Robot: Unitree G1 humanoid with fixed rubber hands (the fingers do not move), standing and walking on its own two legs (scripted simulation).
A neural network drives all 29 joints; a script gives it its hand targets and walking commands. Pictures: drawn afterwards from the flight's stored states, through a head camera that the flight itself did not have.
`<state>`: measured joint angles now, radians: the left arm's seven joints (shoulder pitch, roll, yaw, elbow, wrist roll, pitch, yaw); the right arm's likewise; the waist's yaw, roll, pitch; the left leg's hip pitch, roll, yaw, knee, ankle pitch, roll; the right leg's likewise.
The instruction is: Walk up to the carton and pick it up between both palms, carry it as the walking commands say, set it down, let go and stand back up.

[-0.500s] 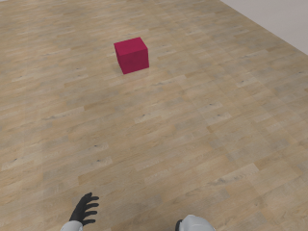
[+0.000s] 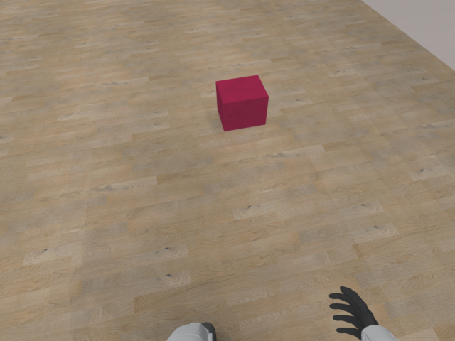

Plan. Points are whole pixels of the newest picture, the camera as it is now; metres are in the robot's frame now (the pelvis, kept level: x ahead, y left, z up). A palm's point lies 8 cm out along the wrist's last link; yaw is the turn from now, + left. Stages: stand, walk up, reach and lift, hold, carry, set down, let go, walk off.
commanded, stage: walk up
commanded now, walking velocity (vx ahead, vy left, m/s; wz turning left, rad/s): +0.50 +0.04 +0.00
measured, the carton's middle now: (241, 103) +1.48 +0.08 -0.65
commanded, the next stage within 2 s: none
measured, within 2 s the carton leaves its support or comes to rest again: neither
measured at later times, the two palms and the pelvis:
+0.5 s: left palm (170, 204) +0.40 +0.21 -0.11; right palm out of the picture +0.11 -0.22 -0.12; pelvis +0.24 -0.01 +0.01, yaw +0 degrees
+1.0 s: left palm (152, 214) +0.37 +0.24 -0.10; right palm (328, 147) +0.63 -0.21 -0.12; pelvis +0.48 +0.01 +0.02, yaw +0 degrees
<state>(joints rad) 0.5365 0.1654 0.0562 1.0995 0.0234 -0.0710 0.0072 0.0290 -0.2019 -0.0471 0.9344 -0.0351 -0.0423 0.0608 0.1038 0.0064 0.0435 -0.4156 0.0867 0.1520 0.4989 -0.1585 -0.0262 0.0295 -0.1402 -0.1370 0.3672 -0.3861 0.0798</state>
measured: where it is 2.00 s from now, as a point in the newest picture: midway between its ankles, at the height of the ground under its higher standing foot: (241, 183)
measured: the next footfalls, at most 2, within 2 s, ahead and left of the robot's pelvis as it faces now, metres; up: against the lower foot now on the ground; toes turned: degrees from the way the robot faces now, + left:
right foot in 0.54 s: +0.43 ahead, -0.14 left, +0.00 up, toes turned -9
left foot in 1.08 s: +0.68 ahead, +0.17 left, +0.00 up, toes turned +10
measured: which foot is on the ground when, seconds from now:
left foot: down 0.00-0.54, up 0.56-1.00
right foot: down 0.00-0.00, up 0.02-0.52, down 0.54-1.00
